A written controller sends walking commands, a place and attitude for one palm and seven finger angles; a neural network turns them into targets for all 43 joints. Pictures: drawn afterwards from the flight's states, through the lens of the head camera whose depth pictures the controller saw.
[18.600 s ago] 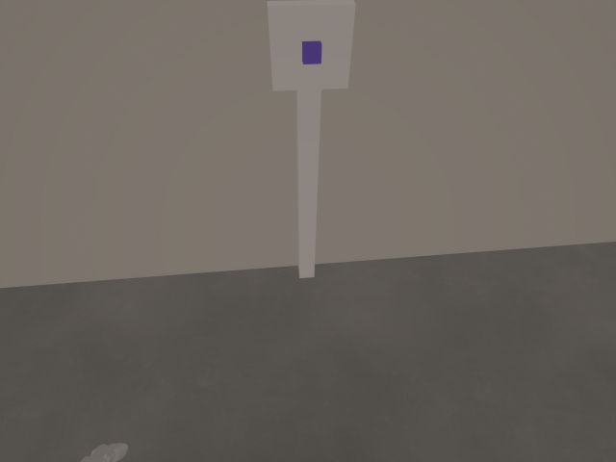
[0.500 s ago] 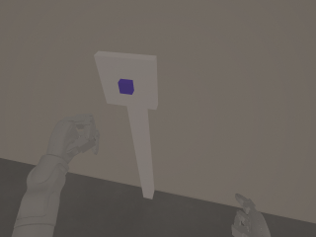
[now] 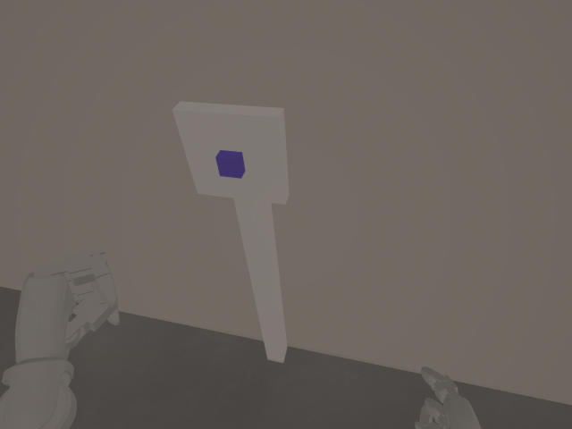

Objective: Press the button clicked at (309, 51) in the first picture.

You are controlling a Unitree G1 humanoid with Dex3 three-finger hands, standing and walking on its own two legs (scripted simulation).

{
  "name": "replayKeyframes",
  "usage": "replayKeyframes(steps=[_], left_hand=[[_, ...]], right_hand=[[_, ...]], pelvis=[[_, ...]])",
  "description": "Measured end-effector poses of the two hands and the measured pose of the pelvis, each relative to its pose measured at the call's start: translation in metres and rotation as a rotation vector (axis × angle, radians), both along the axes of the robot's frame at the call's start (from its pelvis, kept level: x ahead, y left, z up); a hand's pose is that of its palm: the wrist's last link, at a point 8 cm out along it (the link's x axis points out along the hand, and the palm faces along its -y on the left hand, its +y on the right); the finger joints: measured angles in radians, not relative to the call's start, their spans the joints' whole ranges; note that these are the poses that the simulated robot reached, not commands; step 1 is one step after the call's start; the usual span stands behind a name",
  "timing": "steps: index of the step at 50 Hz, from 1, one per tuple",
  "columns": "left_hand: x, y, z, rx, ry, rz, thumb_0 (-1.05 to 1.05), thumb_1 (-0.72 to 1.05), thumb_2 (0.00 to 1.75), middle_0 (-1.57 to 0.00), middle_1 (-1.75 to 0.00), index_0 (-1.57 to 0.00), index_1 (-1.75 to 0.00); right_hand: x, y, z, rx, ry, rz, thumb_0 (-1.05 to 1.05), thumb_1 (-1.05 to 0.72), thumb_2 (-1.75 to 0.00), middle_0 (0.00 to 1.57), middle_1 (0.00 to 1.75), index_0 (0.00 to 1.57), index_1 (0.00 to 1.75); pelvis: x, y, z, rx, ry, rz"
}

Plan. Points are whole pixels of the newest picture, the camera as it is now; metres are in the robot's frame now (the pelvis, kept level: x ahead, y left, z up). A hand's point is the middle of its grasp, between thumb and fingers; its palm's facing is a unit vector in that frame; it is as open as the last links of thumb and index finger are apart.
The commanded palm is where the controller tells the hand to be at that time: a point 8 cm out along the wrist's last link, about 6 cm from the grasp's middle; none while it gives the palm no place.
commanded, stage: draw the hand back to the body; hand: left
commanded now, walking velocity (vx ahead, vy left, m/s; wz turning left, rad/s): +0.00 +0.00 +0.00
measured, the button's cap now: (231, 163) +0.50 +0.15 +0.13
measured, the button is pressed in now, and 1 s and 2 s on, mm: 0 0 0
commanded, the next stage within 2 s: step back with the hand held close in 0.48 s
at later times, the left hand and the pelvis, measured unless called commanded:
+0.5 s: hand (76, 319) +0.18 +0.24 +0.16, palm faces +0.42 -0.83 -0.37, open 3.1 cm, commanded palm +0.13 +0.28 +0.17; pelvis +0.00 +0.00 +0.00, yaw +0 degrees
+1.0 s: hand (56, 328) +0.17 +0.26 +0.16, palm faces +0.30 -0.80 -0.52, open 3.1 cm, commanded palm +0.11 +0.30 +0.17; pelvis -0.03 +0.03 -0.01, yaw +0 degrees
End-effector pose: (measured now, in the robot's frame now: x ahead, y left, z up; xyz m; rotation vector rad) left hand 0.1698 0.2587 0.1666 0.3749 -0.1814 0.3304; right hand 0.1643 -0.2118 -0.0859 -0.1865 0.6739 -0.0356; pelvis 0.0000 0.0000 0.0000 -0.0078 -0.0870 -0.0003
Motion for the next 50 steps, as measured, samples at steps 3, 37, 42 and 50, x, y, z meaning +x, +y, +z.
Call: replayKeyframes(steps=[3,37,42,50], left_hand=[[-0.008,0.004,-0.002,0.012,0.021,0.016,0.01,0.89,0.90,-1.31,-1.50,-1.31,-1.50],[-0.019,0.036,0.014,0.121,-0.013,0.079,0.01,0.89,0.89,-1.31,-1.50,-1.31,-1.50],[-0.014,0.033,0.002,0.131,0.054,0.013,0.01,0.89,0.90,-1.31,-1.50,-1.31,-1.50],[-0.037,0.039,0.013,0.217,0.020,-0.043,0.01,0.88,0.89,-1.31,-1.50,-1.31,-1.50]], right_hand=[[0.006,-0.001,0.003,-0.004,-0.013,-0.005,0.02,-0.90,-0.90,0.20,0.30,0.20,0.30],[-0.002,0.003,0.006,-0.031,0.020,-0.032,0.02,-0.90,-0.90,0.20,0.30,0.20,0.30],[-0.016,-0.009,0.005,-0.065,0.071,-0.086,0.02,-0.90,-0.90,0.20,0.30,0.20,0.30],[-0.034,-0.011,0.007,-0.092,0.074,-0.137,0.02,-0.90,-0.90,0.20,0.30,0.20,0.30]], pelvis=[[0.002,0.000,0.000,-0.002,0.000,-0.003],[-0.002,0.010,0.000,-0.015,0.051,-0.005],[-0.010,0.018,-0.002,-0.008,0.091,-0.008],[-0.026,0.026,-0.009,0.004,0.102,-0.007]])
